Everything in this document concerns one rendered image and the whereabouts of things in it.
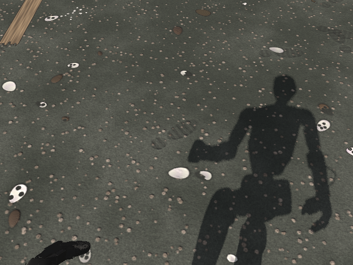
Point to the left robot hand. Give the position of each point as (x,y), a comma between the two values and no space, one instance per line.
(60,251)

